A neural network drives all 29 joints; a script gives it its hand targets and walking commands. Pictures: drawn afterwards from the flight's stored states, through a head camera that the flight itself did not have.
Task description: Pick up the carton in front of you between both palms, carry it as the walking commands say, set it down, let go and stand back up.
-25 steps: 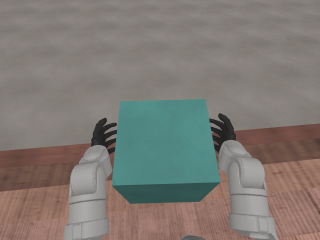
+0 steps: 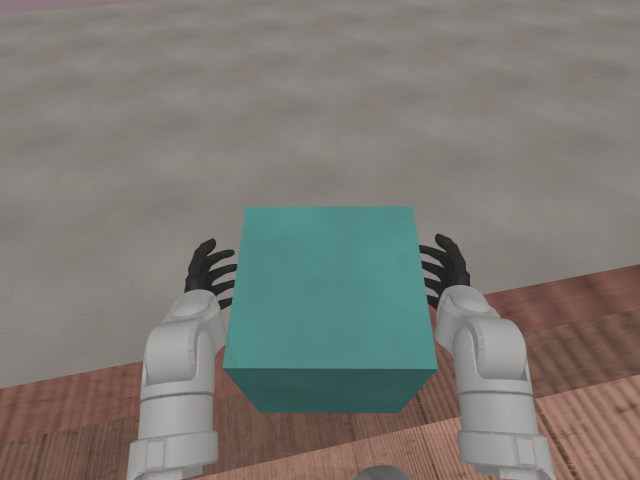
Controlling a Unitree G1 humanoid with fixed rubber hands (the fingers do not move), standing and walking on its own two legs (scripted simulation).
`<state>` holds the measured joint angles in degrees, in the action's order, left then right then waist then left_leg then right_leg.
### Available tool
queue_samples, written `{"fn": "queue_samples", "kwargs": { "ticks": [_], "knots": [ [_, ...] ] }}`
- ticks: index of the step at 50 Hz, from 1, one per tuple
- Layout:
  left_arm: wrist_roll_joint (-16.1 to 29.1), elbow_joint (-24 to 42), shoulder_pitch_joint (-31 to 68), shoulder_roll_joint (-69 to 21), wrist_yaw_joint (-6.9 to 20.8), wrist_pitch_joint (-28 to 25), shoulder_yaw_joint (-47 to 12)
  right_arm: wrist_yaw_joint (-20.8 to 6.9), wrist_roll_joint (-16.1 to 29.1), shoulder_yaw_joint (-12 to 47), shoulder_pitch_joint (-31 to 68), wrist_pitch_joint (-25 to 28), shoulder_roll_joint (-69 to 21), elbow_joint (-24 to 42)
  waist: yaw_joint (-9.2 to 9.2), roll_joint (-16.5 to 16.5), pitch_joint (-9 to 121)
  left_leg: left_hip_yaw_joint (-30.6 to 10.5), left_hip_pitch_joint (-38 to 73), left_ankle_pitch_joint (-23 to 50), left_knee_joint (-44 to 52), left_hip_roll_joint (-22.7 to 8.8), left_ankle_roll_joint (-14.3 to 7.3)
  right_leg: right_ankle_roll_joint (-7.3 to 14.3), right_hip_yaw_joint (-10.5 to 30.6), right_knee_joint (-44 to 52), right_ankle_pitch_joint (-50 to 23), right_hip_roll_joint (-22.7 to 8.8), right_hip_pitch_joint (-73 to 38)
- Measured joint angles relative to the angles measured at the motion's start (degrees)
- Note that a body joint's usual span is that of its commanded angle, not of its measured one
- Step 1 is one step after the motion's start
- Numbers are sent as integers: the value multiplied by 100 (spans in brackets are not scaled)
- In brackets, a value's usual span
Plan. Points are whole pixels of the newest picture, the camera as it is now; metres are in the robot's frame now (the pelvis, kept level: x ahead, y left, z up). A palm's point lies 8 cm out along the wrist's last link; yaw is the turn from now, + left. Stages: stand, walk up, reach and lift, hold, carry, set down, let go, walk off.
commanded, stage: carry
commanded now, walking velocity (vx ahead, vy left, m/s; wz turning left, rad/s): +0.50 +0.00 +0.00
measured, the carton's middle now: (328, 319) +0.32 -0.03 +0.01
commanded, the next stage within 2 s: none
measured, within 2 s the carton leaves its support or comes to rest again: neither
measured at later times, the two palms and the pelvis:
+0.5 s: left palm (230, 215) +0.66 +0.14 -0.08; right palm (369, 196) +0.68 -0.16 -0.09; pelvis +0.36 -0.04 -0.14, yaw +0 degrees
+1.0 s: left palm (257, 164) +1.05 +0.11 -0.24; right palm (354, 154) +1.05 -0.19 -0.23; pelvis +0.74 -0.03 -0.31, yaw +1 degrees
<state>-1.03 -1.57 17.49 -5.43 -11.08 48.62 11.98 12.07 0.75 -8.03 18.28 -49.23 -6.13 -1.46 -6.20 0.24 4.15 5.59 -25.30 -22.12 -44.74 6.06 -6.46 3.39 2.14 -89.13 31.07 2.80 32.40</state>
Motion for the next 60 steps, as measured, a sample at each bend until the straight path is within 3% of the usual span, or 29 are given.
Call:
{"fn": "queue_samples", "kwargs": {
  "ticks": [4, 10, 11, 13, 14, 16, 17, 19, 22, 25, 28, 30, 31, 32, 33, 34, 35, 36, 38, 41, 47, 50, 51, 52, 54, 55, 57, 60],
  "knots": [
    [-121, -5, -155, -209, 70, 36, 202, 24, 137, -40, 4, -27, 9, -227, -95, -23, -191, -51, 208, -697, -504, 20, -99, -59, 29, 1881, -1118, -311, 763],
    [-103, 355, -334, -201, 184, -122, 205, -15, 198, -46, 84, 181, -90, -173, -4, -176, -377, -250, 738, -1931, -1375, -47, 38, 52, -250, 4891, -4443, -375, 601],
    [-90, 391, -323, -182, 182, -139, 158, -32, 188, -55, 75, 198, -88, -105, 85, -204, -370, -190, 818, -2037, -1673, -106, 120, 74, -372, 5109, -4749, -328, 414],
    [-65, 362, -210, -174, 177, -111, 11, -106, 152, -112, -23, 192, -25, 70, 440, -242, -315, -34, 868, -1222, -2633, -289, 283, 130, -673, 5502, -4930, -191, -253],
    [-63, 329, -109, -172, 174, -54, -81, -146, 112, -155, -76, 175, 24, 163, 669, -296, -234, -13, 759, -907, -3331, -326, 349, 280, -771, 5671, -4526, -146, -655],
    [-19, 202, 79, -129, 52, -15, -246, -151, -57, -245, 26, 190, 139, 95, 979, -118, -110, -403, 238, -894, -4270, -379, 436, 254, -647, 5183, -2198, 203, -809],
    [41, 132, 161, -56, -27, 42, -333, -128, -145, -304, 66, 169, 139, 42, 1091, -124, -71, -580, -74, -854, -4350, -345, 428, 367, -552, 4996, -1646, 311, -823],
    [177, -13, 222, 40, -157, 123, -418, -86, -249, -398, 105, 105, 102, -66, 1273, -43, -74, -807, -608, -712, -3844, -463, 447, 524, -533, 4508, -1255, 495, -737],
    [334, -236, 240, 44, -191, 220, -384, -130, -350, -607, -41, 38, -84, -114, 1407, -52, -156, -976, -1182, -84, -2494, -578, 501, 457, -496, 4102, -482, 573, -813],
    [422, -347, 283, 19, -183, 167, -336, -224, -369, -743, -161, 76, -215, -14, 1428, -35, -290, -955, -1545, 1755, -1362, -686, 419, 425, -393, 3718, 67, 566, -956],
    [479, -296, 300, -37, -161, 8, -347, -270, -321, -728, -286, 176, -203, 234, 1363, 84, -351, -790, -1342, 3192, 224, -679, 380, 399, -303, 3246, 758, 552, -1188],
    [477, -173, 296, -51, -127, -52, -348, -273, -271, -650, -317, 221, -163, 373, 1240, 124, -301, -560, -1062, 3883, 659, -576, 298, 371, -354, 2723, 1209, 475, -1309],
    [464, -104, 267, -47, -96, -71, -331, -268, -244, -584, -308, 229, -138, 402, 1131, 149, -258, -445, -809, 3951, 841, -519, 239, 281, -445, 2323, 1226, 410, -1336],
    [448, -12, 212, -21, -57, -72, -293, -263, -226, -491, -259, 214, -121, 392, 955, 180, -220, -300, -439, 3910, 1113, -464, 163, 374, -577, 1793, 658, 333, -1310],
    [422, 89, 159, 40, 2, -59, -244, -256, -224, -382, -169, 181, -124, 356, 745, 170, -146, -215, -81, 3263, 1211, -390, 63, 303, -614, 1087, 120, 244, -1180],
    [363, 107, 161, 108, 46, -76, -206, -228, -203, -285, -81, 158, -110, 310, 539, 130, -50, -239, 73, 1976, 1097, -261, -29, 141, -547, 409, 92, 185, -933],
    [272, 63, 194, 159, 56, -99, -164, -187, -159, -188, -1, 131, -73, 247, 362, 80, -2, -256, 88, 978, 839, -126, -25, 19, -411, -51, 158, 144, -656],
    [181, 29, 197, 175, 39, -97, -109, -100, -120, -93, 56, 94, -29, 168, 199, 57, 33, -271, 47, 443, 573, -21, 68, -27, -261, -232, 125, 113, -362],
    [35, -23, 126, 98, 10, -57, 20, 28, 5, 27, 71, 1, 48, 33, -64, 63, 45, -253, -31, 73, 60, 107, -3, -63, 2, 86, -19, 28, 180],
    [-115, -45, -78, -145, 61, -9, 218, 85, 180, 45, 2, -81, 103, -160, -232, 40, -72, -314, 192, -484, -268, 137, -25, -112, 156, 1769, -388, -176, 622],
    [-204, 319, -364, -256, 201, -118, 305, -40, 266, 0, 166, 93, 18, -335, -171, -155, -276, -488, 738, -1670, -936, 74, 56, 24, -67, 4608, -4006, -427, 692],
    [-146, 457, -346, -166, 194, -174, 180, -99, 211, -14, 175, 182, -9, -179, 44, -228, -232, -475, 996, -2337, -1703, -22, 202, 57, -397, 5550, -4857, -299, 115],
    [-127, 429, -278, -148, 184, -161, 104, -124, 192, -38, 123, 181, 21, -85, 224, -236, -197, -413, 1024, -1825, -2197, -109, 286, 90, -561, 5757, -4905, -221, -221],
    [-106, 380, -180, -140, 173, -126, 11, -164, 161, -80, 60, 176, 67, 10, 444, -267, -134, -374, 931, -1594, -2940, -158, 406, 174, -668, 5918, -4499, -166, -610],
    [-9, 271, 1, -107, 120, -74, -179, -180, 23, -161, 112, 211, 164, -25, 815, -133, -14, -551, 395, -1464, -4273, -266, 509, 253, -614, 5509, -2191, 116, -785],
    [38, 206, 54, -64, 32, -38, -266, -163, -72, -225, 127, 215, 171, -74, 958, -73, 14, -679, 82, -1421, -4556, -302, 506, 292, -603, 5185, -1544, 242, -721],
    [163, 65, 103, 6, -111, 67, -363, -121, -191, -356, 74, 155, 103, -118, 1195, -75, 24, -850, -546, -1195, -4508, -374, 428, 411, -625, 4655, -1320, 343, -607],
    [325, -139, 78, 30, -169, 132, -341, -134, -284, -553, -83, 98, -101, -147, 1320, -68, -88, -957, -1229, -584, -3146, -578, 459, 407, -595, 4271, -602, 375, -760]
  ]
}}
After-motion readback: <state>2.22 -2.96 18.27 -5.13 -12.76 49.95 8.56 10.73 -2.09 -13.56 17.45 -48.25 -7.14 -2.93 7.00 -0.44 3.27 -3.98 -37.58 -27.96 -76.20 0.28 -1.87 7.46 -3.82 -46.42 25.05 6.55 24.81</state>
